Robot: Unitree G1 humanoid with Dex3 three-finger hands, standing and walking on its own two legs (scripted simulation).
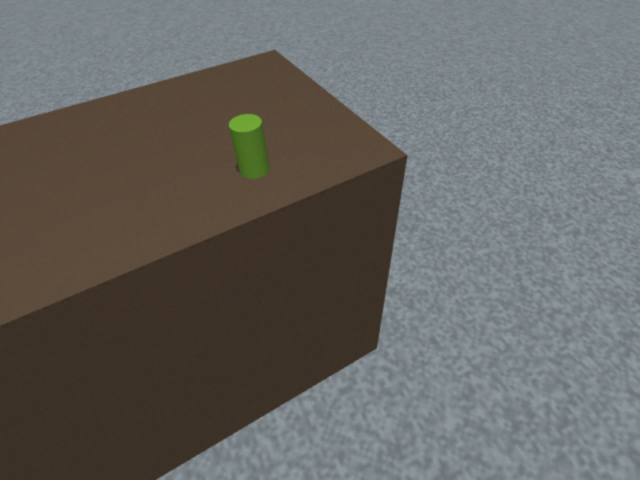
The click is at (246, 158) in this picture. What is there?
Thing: squat round
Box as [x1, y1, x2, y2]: [229, 114, 268, 178]
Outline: 243,114 234,117 229,122 229,128 240,173 245,177 255,178 262,176 268,170 268,162 261,120 258,116 252,114
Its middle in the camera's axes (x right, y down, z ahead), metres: -0.12 -0.16 +0.70
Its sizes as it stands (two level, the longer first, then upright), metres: 0.055 0.055 0.098
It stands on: a support 0.80 m high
